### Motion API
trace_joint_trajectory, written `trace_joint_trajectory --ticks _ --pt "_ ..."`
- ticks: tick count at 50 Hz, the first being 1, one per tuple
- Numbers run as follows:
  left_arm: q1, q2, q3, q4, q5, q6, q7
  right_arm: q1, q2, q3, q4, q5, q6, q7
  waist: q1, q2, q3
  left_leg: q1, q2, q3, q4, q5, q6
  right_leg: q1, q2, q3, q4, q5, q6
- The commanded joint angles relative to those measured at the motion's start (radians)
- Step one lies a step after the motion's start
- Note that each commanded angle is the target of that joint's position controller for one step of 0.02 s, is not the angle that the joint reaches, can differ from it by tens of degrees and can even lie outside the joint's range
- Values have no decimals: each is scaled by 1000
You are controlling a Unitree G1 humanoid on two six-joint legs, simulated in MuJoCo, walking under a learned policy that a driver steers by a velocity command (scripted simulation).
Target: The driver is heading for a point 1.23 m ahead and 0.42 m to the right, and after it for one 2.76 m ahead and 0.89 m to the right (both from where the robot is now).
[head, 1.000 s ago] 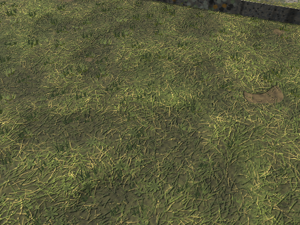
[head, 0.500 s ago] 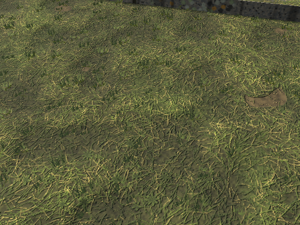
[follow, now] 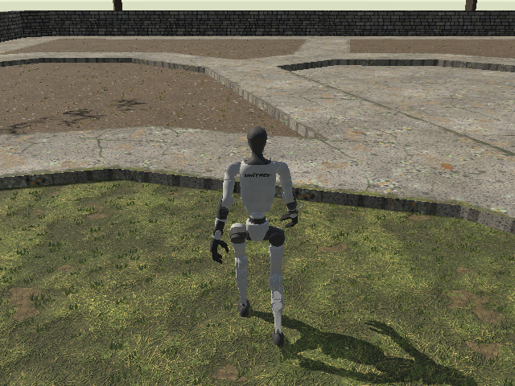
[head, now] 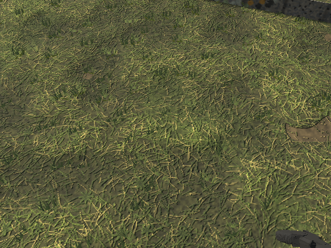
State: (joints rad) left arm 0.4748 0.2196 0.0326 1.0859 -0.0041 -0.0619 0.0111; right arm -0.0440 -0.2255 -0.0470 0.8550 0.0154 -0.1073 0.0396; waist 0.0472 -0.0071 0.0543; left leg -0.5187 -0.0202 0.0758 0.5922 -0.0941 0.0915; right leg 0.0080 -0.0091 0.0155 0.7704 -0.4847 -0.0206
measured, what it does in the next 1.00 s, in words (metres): walks ahead, turning right: right foot, then left foot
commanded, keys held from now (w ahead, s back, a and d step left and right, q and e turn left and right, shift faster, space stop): w+e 1.00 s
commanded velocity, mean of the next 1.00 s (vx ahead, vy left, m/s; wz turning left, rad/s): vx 0.50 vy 0.00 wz -0.48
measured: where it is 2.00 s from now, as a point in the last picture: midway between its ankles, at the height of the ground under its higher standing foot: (268, 132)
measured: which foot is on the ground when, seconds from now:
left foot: down 0.00-0.52, up 0.54-0.98, down 1.00-1.00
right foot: up 0.00-0.48, down 0.50-1.00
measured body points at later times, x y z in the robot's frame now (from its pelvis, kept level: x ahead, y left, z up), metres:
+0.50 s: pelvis +0.29 -0.05 +0.00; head +0.32 -0.07 +0.45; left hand +0.53 +0.14 -0.10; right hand +0.22 -0.31 -0.14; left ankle +0.13 +0.09 -0.71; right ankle +0.40 -0.16 -0.71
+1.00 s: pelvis +0.58 -0.12 +0.01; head +0.60 -0.14 +0.46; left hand +0.75 +0.12 -0.10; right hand +0.66 -0.45 -0.07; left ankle +0.75 -0.08 -0.72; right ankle +0.41 -0.16 -0.71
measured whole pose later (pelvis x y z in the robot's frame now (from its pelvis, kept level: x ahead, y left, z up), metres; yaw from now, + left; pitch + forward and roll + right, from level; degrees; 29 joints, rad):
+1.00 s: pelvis +0.58 -0.12 +0.01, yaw -31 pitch +3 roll +0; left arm 0.39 0.28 0.09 0.79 -0.02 -0.04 0.02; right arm 0.00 -0.27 -0.05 0.76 0.00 -0.13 0.02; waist 0.08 0.03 0.00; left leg -0.47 -0.01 -0.05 0.45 -0.03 0.01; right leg -0.06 0.10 0.22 0.49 -0.45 -0.06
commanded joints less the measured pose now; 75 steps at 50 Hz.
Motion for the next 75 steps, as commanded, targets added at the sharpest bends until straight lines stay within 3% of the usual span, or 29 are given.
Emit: trace_joint_trajectory --ticks 1,3,5,8,14,19,23,25,26,27,28,29,30,32,36,41,46,49,50,51,52,53,54,55,57,65,71,73,75 --pt "-22 110 17 -102 -53 -64 -15 363 -169 -47 74 -5 3 -14 -167 158 -266 798 390 -684 -315 -262 216 -719 7 137 661 -16 -36" --pt "-118 122 33 -125 -46 -61 6 208 -96 -26 55 -12 -15 -6 -91 22 -104 468 322 -406 -375 -77 140 -638 -94 94 545 150 -44" --pt "-58 73 40 -110 -37 -23 13 180 -57 -16 75 -27 -25 0 -30 77 -72 319 261 -249 -434 -39 102 -519 -136 101 467 203 -48" --pt "-94 55 45 -139 -32 11 17 209 -97 -26 105 -28 -32 -13 -13 85 -12 250 252 -139 -496 3 115 -571 -150 97 402 263 -37" --pt "-301 62 47 -224 -17 -5 -11 271 -147 -32 112 -30 -22 -54 -58 42 19 360 236 17 -506 118 85 -688 -130 56 65 561 -12" --pt "-477 42 27 -314 -15 -5 -49 387 -177 -40 135 -11 10 -65 -124 18 59 563 291 78 -443 193 72 -759 -107 -32 -101 523 -32" --pt "-432 96 50 -361 -21 1 -74 354 -223 -57 109 -3 43 -71 -55 84 -16 648 316 134 -225 693 31 -602 -13 -131 -130 327 -95" --pt "-163 197 106 -308 -27 5 -66 316 -228 -55 85 -1 56 -76 94 77 -166 529 262 169 156 778 -20 -215 73 -139 -208 362 -162" --pt "-29 302 140 -284 -25 16 -40 339 -185 -38 55 -23 45 -72 121 -83 -269 259 203 175 491 364 -67 88 -106 152 -230 359 -230" --pt "-84 357 140 -316 -21 7 -41 401 -57 -1 4 -26 5 -53 6 -268 -377 -146 -41 4 833 -462 -120 366 -335 781 -415 214 -437" --pt "-50 271 113 -317 -7 -1 -46 289 -156 -20 -17 12 -42 -36 74 -135 -404 -255 6 -184 879 -447 -84 393 -333 793 -491 222 -398" --pt "-86 217 99 -317 -3 -10 -44 225 -168 -24 -41 38 -59 -30 64 -100 -280 -304 52 -173 833 -367 -57 300 -295 616 -474 309 -348" --pt "-160 187 90 -330 -9 -18 -46 216 -157 -23 -34 23 -63 -36 11 8 -184 -259 100 -167 730 -294 -54 132 -241 473 -475 435 -310" --pt "-251 139 73 -363 0 -21 -40 235 -171 -40 -25 -5 -37 -44 -54 7 -134 -122 148 -165 600 -231 -69 -69 -177 342 -506 567 -274" --pt "-208 196 86 -364 -12 -25 -15 184 -129 -37 -64 -30 1 -50 -64 -9 -93 -105 132 -133 397 -123 -137 -190 -141 264 -551 657 -279" --pt "-150 205 89 -359 -16 -10 3 0 -100 -21 -124 -19 -7 -41 3 -75 -53 -39 56 -117 16 163 -147 -245 -76 220 -536 486 -204" --pt "-107 197 89 -344 -22 1 9 -45 -153 -33 -163 -6 -27 -22 11 -102 -53 15 32 -154 -109 132 -116 -148 -130 342 -439 409 -179" --pt "-141 182 84 -364 -16 12 15 96 -194 -55 -131 -9 -46 -21 -70 -132 -99 201 19 -129 -167 46 -66 -129 -106 380 -303 500 -145" --pt "-156 138 66 -382 -8 10 11 224 -232 -69 -112 -25 -51 -26 -131 -95 -207 422 106 -194 -143 38 -17 -203 -49 330 -113 492 -112" --pt "-69 79 49 -406 -12 4 10 375 -311 -90 -98 -42 -46 -35 -135 106 -369 791 328 -508 -152 -64 101 -481 75 204 224 247 -39" --pt "14 92 40 -414 -32 -3 11 420 -302 -90 -65 -24 -33 -24 -103 364 -421 909 453 -881 -266 -297 193 -722 92 162 448 -123 -13" --pt "-26 183 58 -391 -40 -2 11 373 -208 -66 -84 -8 -28 -21 -120 221 -284 803 417 -814 -301 -439 160 -801 33 192 541 -59 -8" --pt "-114 201 62 -400 -30 2 10 328 -165 -53 -91 -10 -18 -23 -127 123 -177 669 373 -655 -307 -396 119 -800 -3 154 549 24 -7" --pt "-168 186 60 -414 -16 1 8 283 -148 -44 -89 -19 -11 -20 -108 73 -99 530 328 -545 -334 -284 109 -769 -30 132 502 83 -8" --pt "-181 153 60 -424 -14 2 1 252 -125 -33 -78 -31 -12 -20 -65 101 -54 392 268 -413 -380 -142 102 -689 -74 124 408 142 -16" --pt "-348 81 24 -479 -6 -12 -18 315 -204 -49 -28 0 -6 -29 -95 78 -40 381 225 -172 -453 122 114 -643 -95 18 -23 427 12" --pt "-485 104 26 -530 -21 -21 -42 412 -235 -50 20 16 24 -28 -130 101 -7 489 275 -164 -394 140 82 -586 -48 -21 -211 416 -14" --pt "-425 134 40 -521 -16 -24 -44 395 -253 -53 24 20 36 -33 -73 110 -37 512 280 -148 -306 296 58 -468 -17 -45 -271 383 -47" --pt "-155 221 86 -449 1 -23 -29 391 -205 -31 15 11 37 -35 61 61 -213 350 190 -82 43 379 0 -25 -54 4 -286 424 -111"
